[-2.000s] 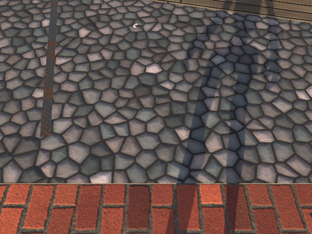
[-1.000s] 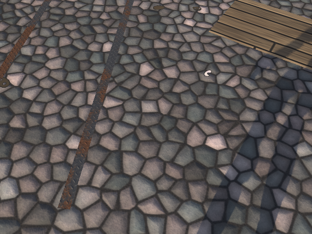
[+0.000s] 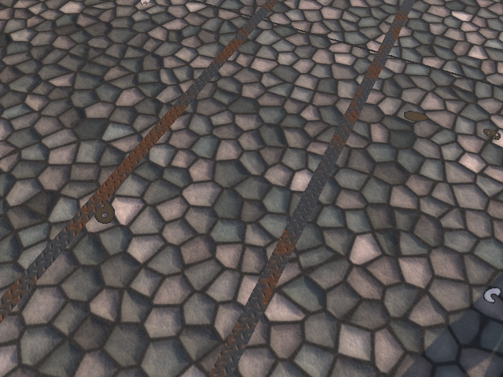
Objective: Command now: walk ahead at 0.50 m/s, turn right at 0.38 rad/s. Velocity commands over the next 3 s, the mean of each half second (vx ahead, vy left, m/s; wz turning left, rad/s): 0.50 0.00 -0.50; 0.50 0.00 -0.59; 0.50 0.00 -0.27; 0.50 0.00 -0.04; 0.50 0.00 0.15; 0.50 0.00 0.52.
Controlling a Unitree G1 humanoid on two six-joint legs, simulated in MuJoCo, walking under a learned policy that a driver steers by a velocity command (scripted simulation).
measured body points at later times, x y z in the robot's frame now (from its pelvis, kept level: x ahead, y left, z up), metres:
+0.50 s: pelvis +0.27 -0.09 +0.00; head +0.31 -0.11 +0.44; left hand +0.44 +0.16 -0.11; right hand +0.35 -0.39 -0.11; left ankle +0.32 +0.09 -0.66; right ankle +0.28 -0.15 -0.74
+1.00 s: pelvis +0.56 -0.13 +0.00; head +0.58 -0.14 +0.45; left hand +0.83 +0.03 -0.11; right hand +0.49 -0.42 -0.11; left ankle +0.63 -0.05 -0.74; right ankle +0.47 -0.24 -0.66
